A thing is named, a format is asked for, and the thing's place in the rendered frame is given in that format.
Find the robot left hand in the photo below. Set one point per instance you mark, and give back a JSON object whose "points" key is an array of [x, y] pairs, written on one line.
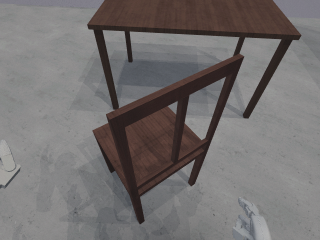
{"points": [[9, 169]]}

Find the chair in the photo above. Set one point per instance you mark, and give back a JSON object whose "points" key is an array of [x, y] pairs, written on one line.
{"points": [[145, 142]]}

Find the table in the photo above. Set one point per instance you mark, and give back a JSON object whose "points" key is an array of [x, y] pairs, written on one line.
{"points": [[227, 18]]}

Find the robot right hand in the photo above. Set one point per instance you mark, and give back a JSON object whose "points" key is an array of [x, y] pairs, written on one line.
{"points": [[254, 229]]}

